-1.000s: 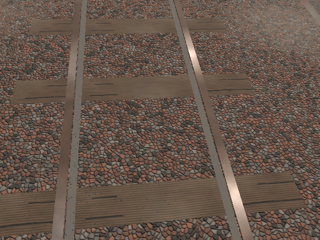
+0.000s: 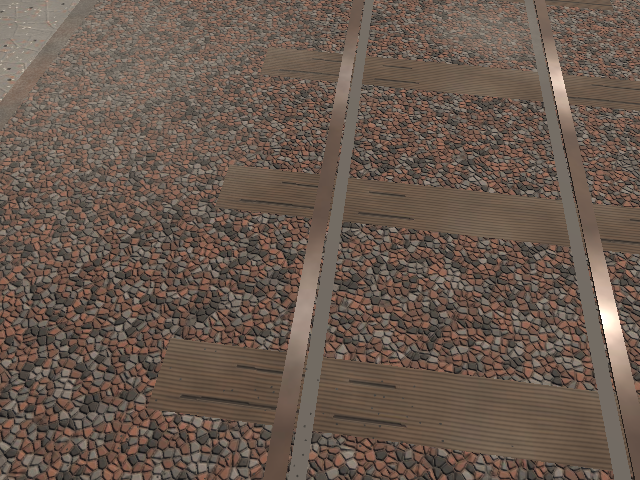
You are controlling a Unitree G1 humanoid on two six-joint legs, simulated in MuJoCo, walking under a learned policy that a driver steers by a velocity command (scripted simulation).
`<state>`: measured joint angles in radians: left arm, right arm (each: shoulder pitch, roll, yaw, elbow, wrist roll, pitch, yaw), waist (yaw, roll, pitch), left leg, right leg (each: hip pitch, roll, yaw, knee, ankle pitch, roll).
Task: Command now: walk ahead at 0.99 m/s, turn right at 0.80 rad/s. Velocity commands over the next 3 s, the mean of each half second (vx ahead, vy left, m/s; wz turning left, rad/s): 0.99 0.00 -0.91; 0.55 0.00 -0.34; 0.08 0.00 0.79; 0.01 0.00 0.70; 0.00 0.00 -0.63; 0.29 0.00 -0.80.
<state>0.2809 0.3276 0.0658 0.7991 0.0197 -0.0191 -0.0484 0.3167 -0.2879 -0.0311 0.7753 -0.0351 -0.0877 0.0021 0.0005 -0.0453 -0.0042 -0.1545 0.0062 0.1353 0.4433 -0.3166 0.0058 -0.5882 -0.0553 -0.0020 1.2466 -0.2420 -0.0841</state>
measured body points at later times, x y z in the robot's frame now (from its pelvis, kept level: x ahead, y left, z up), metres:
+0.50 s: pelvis +0.46 -0.07 +0.00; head +0.49 -0.07 +0.44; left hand +0.56 +0.21 -0.13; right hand +0.58 -0.36 -0.06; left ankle +0.68 +0.06 -0.67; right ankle +0.38 -0.06 -0.74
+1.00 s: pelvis +0.78 -0.17 +0.00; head +0.81 -0.21 +0.44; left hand +1.11 -0.16 -0.07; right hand +0.57 -0.36 -0.13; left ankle +0.84 -0.05 -0.74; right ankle +0.82 -0.32 -0.73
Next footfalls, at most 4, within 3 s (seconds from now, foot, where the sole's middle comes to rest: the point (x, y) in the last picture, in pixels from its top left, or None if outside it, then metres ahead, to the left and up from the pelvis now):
0.24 right None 0.41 -0.07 -0.77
0.66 left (357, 326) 0.87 -0.08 -0.77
1.02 right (465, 331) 0.86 -0.34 -0.77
1.40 left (366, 316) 0.90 -0.10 -0.77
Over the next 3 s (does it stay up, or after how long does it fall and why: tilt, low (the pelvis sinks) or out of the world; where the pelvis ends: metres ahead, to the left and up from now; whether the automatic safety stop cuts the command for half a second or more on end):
stays up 0.91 -0.27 0.01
